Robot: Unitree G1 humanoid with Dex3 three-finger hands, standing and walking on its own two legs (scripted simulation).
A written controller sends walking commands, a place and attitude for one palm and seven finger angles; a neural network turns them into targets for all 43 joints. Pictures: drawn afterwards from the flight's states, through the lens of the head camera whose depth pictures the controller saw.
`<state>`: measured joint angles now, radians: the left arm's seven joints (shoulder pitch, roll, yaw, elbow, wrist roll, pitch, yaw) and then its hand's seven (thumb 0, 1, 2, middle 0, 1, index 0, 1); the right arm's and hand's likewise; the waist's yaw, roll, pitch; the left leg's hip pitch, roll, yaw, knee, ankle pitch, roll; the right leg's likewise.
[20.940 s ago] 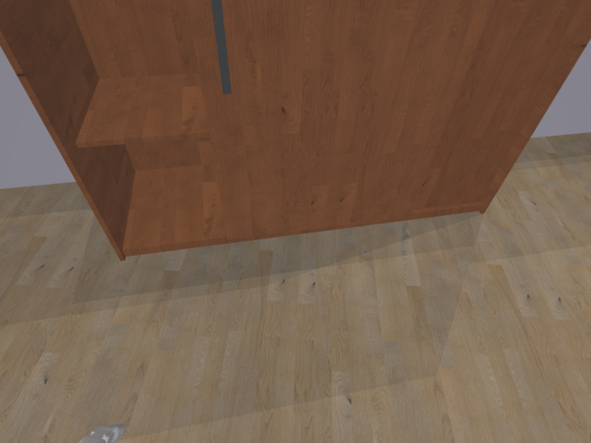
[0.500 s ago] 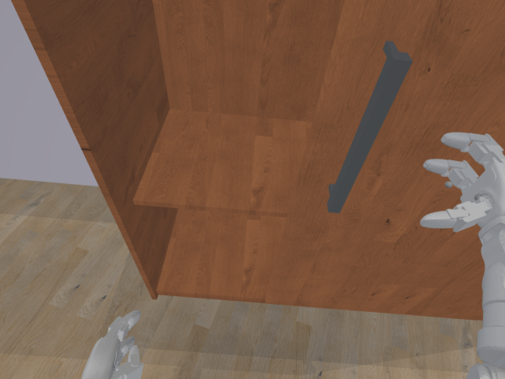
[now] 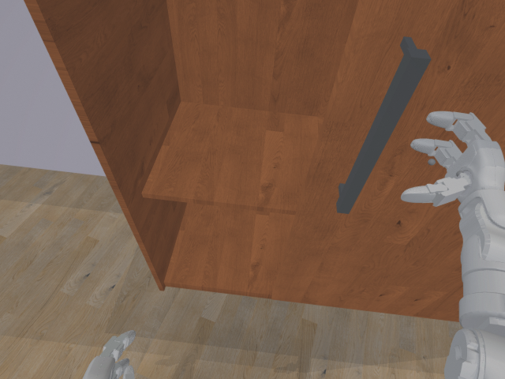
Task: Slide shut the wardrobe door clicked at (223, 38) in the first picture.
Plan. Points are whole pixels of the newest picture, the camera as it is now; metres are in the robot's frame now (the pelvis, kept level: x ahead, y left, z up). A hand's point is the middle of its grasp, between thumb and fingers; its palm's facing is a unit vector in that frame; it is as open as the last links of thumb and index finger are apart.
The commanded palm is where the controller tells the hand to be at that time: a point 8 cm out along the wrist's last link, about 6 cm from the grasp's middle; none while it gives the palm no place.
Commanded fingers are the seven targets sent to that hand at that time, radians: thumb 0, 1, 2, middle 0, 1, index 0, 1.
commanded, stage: move the hooked fingers beside the handle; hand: right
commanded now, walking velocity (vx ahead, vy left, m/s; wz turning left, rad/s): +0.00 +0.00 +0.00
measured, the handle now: (369, 141) +0.47 -0.14 +0.14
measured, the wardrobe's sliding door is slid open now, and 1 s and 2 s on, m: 0.43 0.43 0.43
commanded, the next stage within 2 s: feel for the door with the fingertips in 1.02 s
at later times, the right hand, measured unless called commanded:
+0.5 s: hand (429, 168) +0.42 -0.22 +0.15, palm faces +0.06 +1.00 -0.03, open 14.0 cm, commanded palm +0.38 -0.26 +0.15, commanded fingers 0.00 0.50 -0.30 0.30 1.20 0.30 1.20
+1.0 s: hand (422, 166) +0.42 -0.21 +0.16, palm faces +0.06 +1.00 -0.02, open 14.0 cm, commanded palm +0.38 -0.26 +0.15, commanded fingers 0.00 0.50 -0.30 0.30 1.20 0.30 1.20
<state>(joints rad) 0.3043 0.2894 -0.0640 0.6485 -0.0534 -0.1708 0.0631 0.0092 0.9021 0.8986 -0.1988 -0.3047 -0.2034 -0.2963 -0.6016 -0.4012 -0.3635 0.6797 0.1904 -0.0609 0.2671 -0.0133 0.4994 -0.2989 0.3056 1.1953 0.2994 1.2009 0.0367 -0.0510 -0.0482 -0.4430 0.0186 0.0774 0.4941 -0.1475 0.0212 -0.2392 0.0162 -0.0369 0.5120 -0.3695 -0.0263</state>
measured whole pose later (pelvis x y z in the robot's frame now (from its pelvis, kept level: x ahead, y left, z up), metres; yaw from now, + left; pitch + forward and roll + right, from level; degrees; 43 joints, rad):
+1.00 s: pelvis +0.00 +0.00 +0.00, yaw +0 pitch +6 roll +0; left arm 0.30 0.28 -0.07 0.64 -0.05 -0.12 0.05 0.01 0.90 0.90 -0.20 -0.30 -0.20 -0.30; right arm -0.59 -0.36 -0.34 0.70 0.18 -0.08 0.24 -0.01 0.50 -0.30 0.31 1.20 0.30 1.20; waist 0.04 -0.05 -0.06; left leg -0.44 0.02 0.07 0.50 -0.15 0.02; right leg -0.24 0.02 -0.04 0.51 -0.37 -0.03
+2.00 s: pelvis -0.01 +0.00 +0.00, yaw -1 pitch +6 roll +0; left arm 0.31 0.29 -0.05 0.68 -0.05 -0.12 0.06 0.01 0.90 0.90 -0.20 -0.30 -0.20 -0.30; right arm -0.74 -0.36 -0.30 0.86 0.17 -0.13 0.20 -0.01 0.50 -0.30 0.37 1.25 0.34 1.23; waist 0.04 -0.04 -0.06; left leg -0.48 0.03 0.09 0.50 -0.14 0.02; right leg -0.29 0.02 -0.02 0.54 -0.36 -0.03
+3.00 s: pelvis +0.00 +0.00 +0.00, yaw +0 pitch +6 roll +0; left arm 0.26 0.26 -0.05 0.66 -0.04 -0.12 0.04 0.01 0.90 0.90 -0.20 -0.30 -0.20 -0.30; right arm -0.61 -0.24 -0.23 0.64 0.16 -0.06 0.09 -0.01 0.50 -0.30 0.31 1.20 0.30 1.20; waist 0.03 -0.05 -0.06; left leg -0.43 0.02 0.07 0.48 -0.15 0.02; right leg -0.22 0.02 -0.04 0.49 -0.36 -0.02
